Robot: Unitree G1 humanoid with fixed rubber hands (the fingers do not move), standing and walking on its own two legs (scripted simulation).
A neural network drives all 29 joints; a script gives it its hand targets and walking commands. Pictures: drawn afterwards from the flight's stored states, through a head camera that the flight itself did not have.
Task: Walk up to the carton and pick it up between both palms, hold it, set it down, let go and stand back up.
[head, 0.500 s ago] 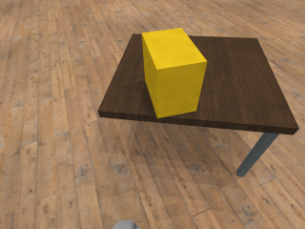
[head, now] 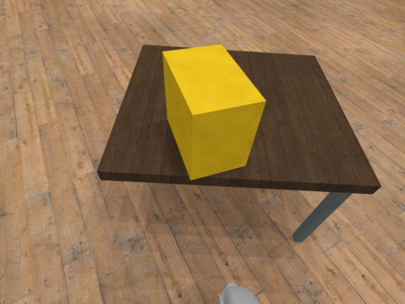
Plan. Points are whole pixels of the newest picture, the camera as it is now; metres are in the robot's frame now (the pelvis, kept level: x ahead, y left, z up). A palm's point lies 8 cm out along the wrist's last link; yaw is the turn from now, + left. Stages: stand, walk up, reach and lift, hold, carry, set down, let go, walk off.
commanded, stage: walk up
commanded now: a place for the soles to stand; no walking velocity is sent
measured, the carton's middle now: (206, 111) +0.66 -0.02 -0.03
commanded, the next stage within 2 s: none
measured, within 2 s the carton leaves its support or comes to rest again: neither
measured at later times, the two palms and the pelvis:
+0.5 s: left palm out of the picture +0.13 +0.27 -0.10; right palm out of the picture +0.14 -0.36 -0.09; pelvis +0.06 -0.04 +0.00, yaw +0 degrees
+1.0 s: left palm (103, 282) +0.21 +0.21 -0.14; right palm (403, 303) +0.15 -0.42 -0.09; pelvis +0.11 -0.08 -0.02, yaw -1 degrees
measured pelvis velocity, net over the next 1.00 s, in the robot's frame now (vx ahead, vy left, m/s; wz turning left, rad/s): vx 0.11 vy -0.08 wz -0.03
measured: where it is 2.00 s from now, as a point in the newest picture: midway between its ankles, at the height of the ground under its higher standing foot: outside the picture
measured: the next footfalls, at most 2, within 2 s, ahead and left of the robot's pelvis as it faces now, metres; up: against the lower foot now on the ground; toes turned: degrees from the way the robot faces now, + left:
right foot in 0.10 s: +0.15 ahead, -0.14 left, +0.00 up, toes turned +1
left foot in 0.54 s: +0.17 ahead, +0.11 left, +0.00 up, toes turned +0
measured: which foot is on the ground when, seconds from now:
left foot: down 0.00-0.10, up 0.12-0.52, down 0.54-1.00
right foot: up 0.00-0.08, down 0.10-0.56, up 0.58-0.96, down 0.98-1.00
